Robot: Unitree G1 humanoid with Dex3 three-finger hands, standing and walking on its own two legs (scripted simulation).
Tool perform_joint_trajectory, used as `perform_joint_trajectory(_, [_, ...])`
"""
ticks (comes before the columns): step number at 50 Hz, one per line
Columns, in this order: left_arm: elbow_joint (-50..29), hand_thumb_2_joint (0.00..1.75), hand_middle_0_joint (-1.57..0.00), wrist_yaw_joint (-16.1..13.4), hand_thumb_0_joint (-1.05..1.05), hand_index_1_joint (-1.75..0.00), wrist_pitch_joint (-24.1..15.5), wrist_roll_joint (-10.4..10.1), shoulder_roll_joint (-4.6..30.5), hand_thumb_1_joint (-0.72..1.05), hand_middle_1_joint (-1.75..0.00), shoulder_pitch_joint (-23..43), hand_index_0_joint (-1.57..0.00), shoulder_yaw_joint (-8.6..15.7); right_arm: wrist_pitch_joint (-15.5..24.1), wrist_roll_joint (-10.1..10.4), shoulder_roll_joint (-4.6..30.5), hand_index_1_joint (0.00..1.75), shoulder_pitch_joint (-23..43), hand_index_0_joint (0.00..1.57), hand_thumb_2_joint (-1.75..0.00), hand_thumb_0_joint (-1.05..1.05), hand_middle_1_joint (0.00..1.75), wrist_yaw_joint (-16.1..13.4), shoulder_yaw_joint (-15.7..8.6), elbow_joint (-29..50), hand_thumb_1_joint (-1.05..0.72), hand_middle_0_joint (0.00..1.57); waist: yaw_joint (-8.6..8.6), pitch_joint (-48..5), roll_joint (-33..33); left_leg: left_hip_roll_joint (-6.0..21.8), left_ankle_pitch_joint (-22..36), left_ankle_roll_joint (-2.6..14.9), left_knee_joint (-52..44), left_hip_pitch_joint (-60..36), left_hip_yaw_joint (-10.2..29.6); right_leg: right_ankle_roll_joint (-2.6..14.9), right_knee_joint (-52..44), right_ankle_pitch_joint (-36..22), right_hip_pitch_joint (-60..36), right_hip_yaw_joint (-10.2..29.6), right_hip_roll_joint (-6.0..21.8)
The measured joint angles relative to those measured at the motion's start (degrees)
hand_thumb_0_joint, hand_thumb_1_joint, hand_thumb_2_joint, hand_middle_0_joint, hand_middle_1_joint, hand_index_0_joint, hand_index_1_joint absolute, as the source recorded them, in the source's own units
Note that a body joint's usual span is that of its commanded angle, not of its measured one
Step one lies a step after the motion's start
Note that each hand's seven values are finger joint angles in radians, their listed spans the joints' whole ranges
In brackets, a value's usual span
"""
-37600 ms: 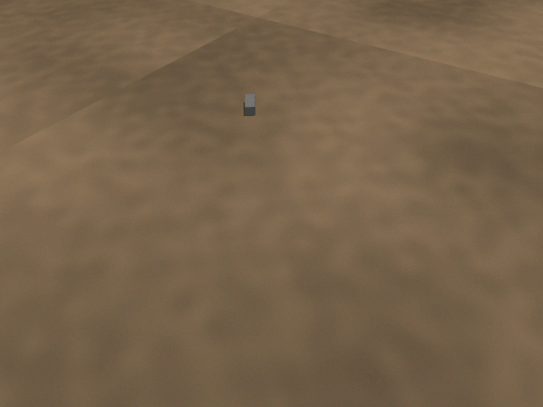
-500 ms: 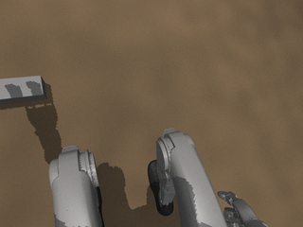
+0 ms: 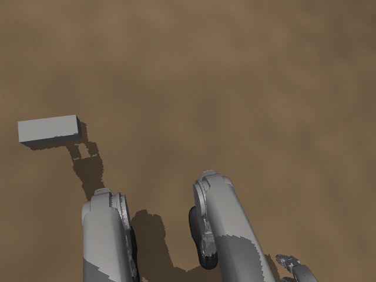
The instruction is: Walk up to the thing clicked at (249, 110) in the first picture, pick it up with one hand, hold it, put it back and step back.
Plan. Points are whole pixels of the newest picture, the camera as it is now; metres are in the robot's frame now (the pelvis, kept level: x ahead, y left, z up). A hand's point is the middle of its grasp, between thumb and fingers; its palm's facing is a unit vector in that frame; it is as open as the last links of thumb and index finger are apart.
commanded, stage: go down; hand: left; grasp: from above
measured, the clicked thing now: (51, 130) +0.55 +0.33 -0.41
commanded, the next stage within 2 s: approach in 1.72 s
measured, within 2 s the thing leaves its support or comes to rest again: neither
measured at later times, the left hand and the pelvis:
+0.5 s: hand out of the picture +0.49 +0.37 +0.01, palm faces -0.43 -0.07 -0.90, open 14.2 cm; pelvis +0.01 +0.00 +0.05, yaw +1 degrees
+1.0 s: hand out of the picture +0.50 +0.37 +0.03, palm faces -0.43 -0.07 -0.90, open 14.3 cm; pelvis +0.01 +0.00 +0.07, yaw +1 degrees
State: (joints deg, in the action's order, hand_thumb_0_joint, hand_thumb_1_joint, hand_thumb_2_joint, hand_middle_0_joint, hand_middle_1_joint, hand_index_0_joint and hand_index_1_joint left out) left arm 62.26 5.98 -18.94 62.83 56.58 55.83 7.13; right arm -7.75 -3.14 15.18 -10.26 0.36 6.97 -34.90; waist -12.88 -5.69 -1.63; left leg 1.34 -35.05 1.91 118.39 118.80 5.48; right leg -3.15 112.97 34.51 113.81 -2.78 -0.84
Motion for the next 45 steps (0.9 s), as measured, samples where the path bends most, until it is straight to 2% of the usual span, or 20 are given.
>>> perform_joint_trajectory(10, [2.73,1.01,-0.07,0.57,0.00,-1.03,-1.07,0.10,0.53,-0.54,-1.04,0.68,-0.07,0.16,0.90,0.13,0.09,0.30,-1.18,0.20,-0.90,0.00,0.30,-0.59,-0.25,-0.87,-0.91,0.21,-0.08,-0.27,-0.16,0.38,0.30,-0.64,-3.81,-4.00,0.15,0.24,-3.61,-0.60,-3.52,-0.23,-0.23])
perform_joint_trajectory(18, [2.82,1.00,-0.07,0.54,0.00,-1.03,-2.87,0.98,0.72,-0.54,-1.04,0.41,-0.07,0.61,1.07,0.00,0.29,0.30,-0.96,0.20,-0.90,0.00,0.30,-0.80,-0.84,-1.49,-0.91,0.21,-0.03,-0.77,0.25,0.43,0.29,-0.89,-6.04,-6.29,0.33,0.47,-5.93,-0.66,-5.83,-0.49,-0.21])
perform_joint_trajectory(34, [5.16,1.01,-0.07,-1.41,0.00,-1.03,-2.92,1.78,-0.13,-0.55,-1.03,0.86,-0.07,-0.77,1.68,0.20,-0.48,0.30,0.49,0.20,-0.90,0.00,0.30,-0.46,-1.51,-2.99,-0.92,0.20,0.27,-0.95,0.08,0.40,0.80,-0.58,-10.90,-11.14,0.12,0.44,-11.24,-1.33,-10.99,-0.53,-0.05])
perform_joint_trajectory(45, [5.89,1.01,-0.08,-2.55,0.00,-1.03,-3.03,3.03,-0.40,-0.56,-1.03,0.94,-0.07,0.00,1.37,0.08,-0.96,0.30,-0.29,0.20,-0.90,0.00,0.30,-0.01,-1.50,-3.12,-0.92,0.20,0.05,-1.44,0.10,0.59,0.69,-0.33,-12.02,-12.24,-0.19,0.19,-12.52,-1.43,-12.03,-0.27,-0.19])
